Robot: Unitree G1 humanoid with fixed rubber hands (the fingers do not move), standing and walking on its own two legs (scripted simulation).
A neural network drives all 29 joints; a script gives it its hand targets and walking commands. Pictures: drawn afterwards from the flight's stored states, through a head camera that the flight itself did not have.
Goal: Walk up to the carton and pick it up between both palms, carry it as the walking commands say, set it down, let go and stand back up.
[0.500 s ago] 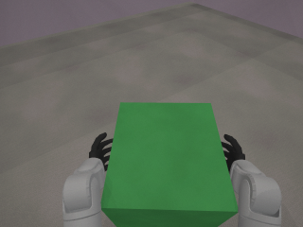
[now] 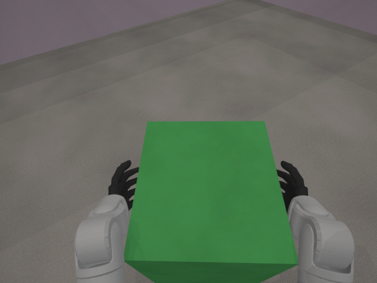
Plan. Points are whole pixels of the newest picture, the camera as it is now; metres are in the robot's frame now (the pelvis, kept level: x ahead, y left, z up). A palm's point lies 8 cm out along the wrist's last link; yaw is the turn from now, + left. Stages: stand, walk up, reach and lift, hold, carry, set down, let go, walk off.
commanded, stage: carry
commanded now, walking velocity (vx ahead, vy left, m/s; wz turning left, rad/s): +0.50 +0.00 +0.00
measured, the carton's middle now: (204, 209) +0.27 -0.01 +0.01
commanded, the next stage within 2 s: none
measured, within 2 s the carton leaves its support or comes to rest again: neither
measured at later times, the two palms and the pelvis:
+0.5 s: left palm (128, 107) +0.56 +0.20 +0.08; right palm (242, 101) +0.56 -0.13 +0.08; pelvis +0.30 +0.04 +0.01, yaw -1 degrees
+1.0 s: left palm (138, 62) +0.77 +0.19 +0.11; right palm (236, 58) +0.76 -0.14 +0.11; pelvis +0.51 +0.03 +0.03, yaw +0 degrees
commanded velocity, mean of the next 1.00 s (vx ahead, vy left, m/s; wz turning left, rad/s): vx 0.11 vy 0.00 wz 0.00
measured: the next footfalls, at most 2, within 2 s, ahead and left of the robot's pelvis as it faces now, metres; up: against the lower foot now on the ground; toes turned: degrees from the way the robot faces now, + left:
left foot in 0.36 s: +0.37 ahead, +0.12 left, +0.00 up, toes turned +11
right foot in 0.62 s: +0.42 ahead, -0.09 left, +0.00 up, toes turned -11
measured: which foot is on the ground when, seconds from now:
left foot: up 0.00-0.34, down 0.36-1.00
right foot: down 0.00-0.38, up 0.40-0.60, down 0.62-0.86, up 0.88-0.98, down 1.00-1.00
